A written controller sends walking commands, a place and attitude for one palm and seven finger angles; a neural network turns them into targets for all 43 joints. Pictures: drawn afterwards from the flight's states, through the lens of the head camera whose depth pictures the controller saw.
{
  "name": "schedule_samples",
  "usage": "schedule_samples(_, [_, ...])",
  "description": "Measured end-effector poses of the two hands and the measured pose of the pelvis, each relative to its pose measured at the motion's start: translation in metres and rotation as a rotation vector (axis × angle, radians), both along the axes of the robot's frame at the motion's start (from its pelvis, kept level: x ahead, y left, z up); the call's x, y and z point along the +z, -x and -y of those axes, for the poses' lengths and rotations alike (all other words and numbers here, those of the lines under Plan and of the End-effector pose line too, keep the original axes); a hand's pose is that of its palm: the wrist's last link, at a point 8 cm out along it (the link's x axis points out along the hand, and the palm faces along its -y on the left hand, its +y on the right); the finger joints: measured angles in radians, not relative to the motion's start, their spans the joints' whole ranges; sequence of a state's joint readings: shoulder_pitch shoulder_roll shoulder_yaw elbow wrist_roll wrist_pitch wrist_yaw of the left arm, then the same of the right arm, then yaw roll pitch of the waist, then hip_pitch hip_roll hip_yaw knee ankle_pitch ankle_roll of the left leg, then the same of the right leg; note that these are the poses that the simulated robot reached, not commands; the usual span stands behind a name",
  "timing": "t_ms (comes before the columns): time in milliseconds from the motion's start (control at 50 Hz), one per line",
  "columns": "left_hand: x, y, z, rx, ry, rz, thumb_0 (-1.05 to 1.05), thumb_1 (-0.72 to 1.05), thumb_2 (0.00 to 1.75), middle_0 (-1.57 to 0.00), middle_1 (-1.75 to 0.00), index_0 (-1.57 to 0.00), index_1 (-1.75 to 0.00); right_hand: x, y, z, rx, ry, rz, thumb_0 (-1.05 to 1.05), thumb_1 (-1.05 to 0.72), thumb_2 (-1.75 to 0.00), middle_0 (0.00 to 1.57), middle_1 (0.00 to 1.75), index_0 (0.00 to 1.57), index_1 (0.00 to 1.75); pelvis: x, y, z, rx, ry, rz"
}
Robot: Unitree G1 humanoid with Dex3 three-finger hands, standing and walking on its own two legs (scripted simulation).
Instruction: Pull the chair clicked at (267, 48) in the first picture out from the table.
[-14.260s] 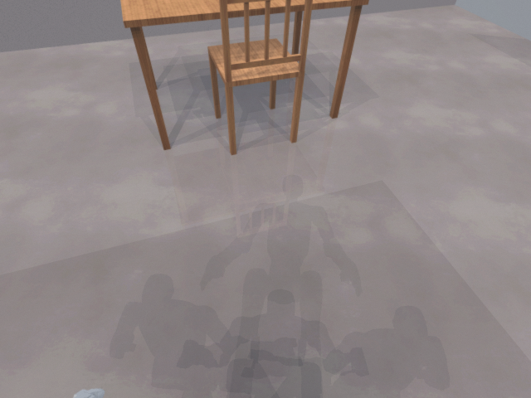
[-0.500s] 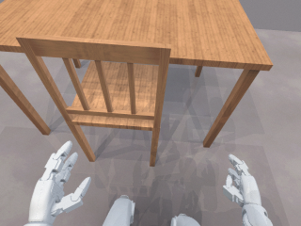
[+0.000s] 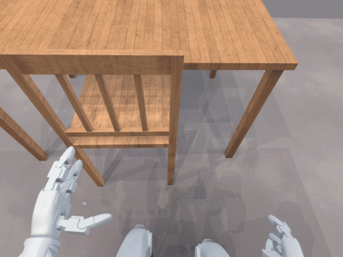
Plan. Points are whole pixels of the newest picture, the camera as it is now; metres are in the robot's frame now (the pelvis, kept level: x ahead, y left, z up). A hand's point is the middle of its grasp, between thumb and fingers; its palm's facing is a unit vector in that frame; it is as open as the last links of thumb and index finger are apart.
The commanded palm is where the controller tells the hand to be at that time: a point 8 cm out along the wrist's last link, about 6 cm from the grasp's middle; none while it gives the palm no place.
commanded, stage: raise the hand toward the chair's back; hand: left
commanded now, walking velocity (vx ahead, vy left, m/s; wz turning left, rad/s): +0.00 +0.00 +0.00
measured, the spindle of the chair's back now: (109, 105) +0.52 +0.21 -0.01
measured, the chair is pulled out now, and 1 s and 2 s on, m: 0.00 0.00 0.00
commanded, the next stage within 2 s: aim the fingers beside a spindle in 1.08 s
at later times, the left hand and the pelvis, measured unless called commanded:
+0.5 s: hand (69, 192) +0.24 +0.22 +0.05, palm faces +0.07 -1.00 -0.04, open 16.9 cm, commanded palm +0.22 +0.27 +0.06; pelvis +0.01 +0.01 +0.01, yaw +1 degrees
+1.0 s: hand (74, 185) +0.26 +0.21 +0.06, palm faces +0.07 -1.00 -0.05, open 16.9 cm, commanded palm +0.23 +0.27 +0.06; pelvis +0.01 +0.00 +0.01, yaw +0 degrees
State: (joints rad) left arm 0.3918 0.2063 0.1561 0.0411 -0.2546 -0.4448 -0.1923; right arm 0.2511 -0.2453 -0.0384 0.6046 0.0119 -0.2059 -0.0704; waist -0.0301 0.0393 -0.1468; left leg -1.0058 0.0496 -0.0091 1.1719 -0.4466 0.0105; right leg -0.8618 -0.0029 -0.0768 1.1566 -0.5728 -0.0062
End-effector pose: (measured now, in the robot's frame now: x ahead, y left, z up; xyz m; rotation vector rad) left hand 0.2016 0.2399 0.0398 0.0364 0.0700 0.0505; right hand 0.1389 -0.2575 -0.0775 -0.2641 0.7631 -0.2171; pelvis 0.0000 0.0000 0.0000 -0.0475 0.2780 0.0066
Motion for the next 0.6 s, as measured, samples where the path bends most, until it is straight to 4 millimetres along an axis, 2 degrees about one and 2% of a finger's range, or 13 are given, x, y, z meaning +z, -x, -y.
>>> schedule_samples(180, [0.008,-0.003,-0.012,0.018,0.003,0.03,0.0,-0.3,0.39,-0.09,-0.11,-0.08,-0.11,0.018,-0.044,-0.029,0.087,-0.019,0.1,0.01,-0.9,-0.89,0.2,0.3,0.2,0.3,0.003,-0.003,-0.008,0.012,0.012,0.008])
schedule_samples(280, [0.01,-0.006,-0.017,0.012,0.001,0.016,0.0,-0.4,0.34,-0.07,-0.1,-0.07,-0.09,0.024,-0.057,-0.048,0.132,-0.047,0.122,0.01,-0.9,-0.89,0.2,0.3,0.2,0.3,0.006,-0.004,-0.011,0.018,0.018,0.015])
schedule_samples(420, [0.013,-0.012,-0.027,0.02,-0.002,0.013,-0.01,-0.47,0.31,-0.07,-0.09,-0.06,-0.08,0.023,-0.054,-0.055,0.146,-0.057,0.097,0.01,-0.9,-0.89,0.21,0.3,0.2,0.31,0.008,-0.007,-0.013,0.021,0.022,0.018])
schedule_samples(600, [0.018,-0.024,-0.033,0.01,-0.011,0.016,-0.01,-0.5,0.3,-0.07,-0.08,-0.06,-0.08,0.019,-0.032,-0.038,0.094,-0.031,0.03,0.01,-0.9,-0.89,0.21,0.3,0.2,0.31,0.012,-0.009,-0.013,0.018,0.021,0.022])
